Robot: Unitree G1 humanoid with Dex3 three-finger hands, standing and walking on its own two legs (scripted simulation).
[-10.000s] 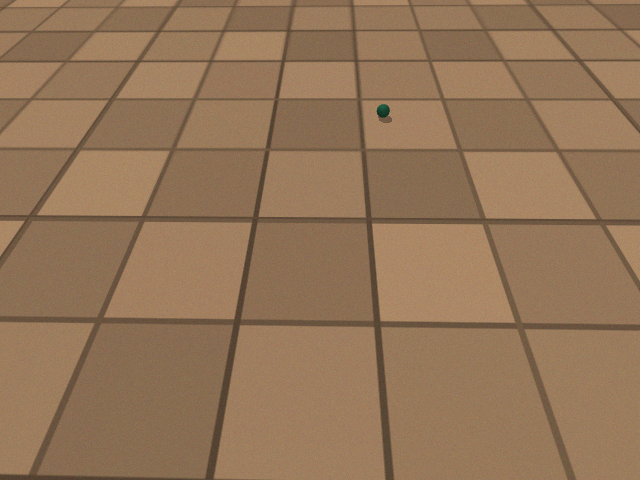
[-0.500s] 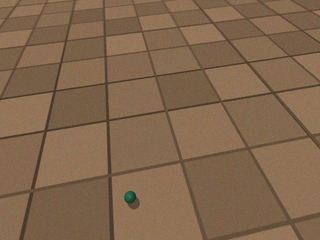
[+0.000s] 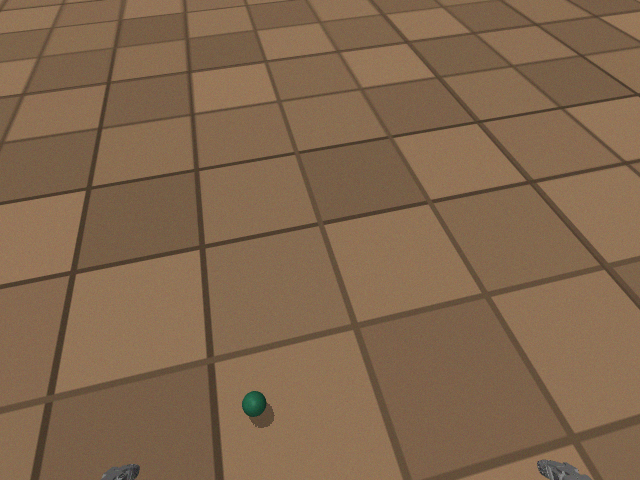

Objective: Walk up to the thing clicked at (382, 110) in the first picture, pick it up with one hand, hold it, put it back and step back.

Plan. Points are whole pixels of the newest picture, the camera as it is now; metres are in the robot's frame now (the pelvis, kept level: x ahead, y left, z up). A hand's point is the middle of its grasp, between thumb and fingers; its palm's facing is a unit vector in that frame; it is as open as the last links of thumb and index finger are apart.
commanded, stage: walk up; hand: left
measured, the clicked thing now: (254, 403) +0.45 +0.23 -0.74
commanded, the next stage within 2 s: none
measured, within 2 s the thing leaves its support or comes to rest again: neither
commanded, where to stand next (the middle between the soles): +0.05 +0.00 m, yaw -2 degrees
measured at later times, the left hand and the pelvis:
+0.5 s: hand out of the picture +0.09 +0.25 -0.14, palm faces -0.07 -0.91 -0.42, open 7.4 cm; pelvis +0.03 -0.02 +0.00, yaw -3 degrees
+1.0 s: hand out of the picture +0.05 +0.24 -0.18, palm faces -0.09 -0.92 -0.37, open 7.4 cm; pelvis -0.04 -0.02 -0.03, yaw -4 degrees
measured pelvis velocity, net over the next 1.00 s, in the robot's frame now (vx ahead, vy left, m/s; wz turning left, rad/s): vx -0.04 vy -0.02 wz -0.08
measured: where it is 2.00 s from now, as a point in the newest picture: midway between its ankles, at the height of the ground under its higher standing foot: outside the picture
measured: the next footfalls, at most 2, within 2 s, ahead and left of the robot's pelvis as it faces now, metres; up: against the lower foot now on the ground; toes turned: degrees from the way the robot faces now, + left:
left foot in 0.68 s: +0.15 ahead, +0.12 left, +0.00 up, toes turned -3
right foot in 0.98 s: -0.05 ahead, -0.14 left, +0.00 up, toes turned -2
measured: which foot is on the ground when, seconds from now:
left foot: down 0.00-0.40, up 0.42-0.66, down 0.68-1.00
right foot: down 0.00-0.70, up 0.72-0.96, down 0.98-1.00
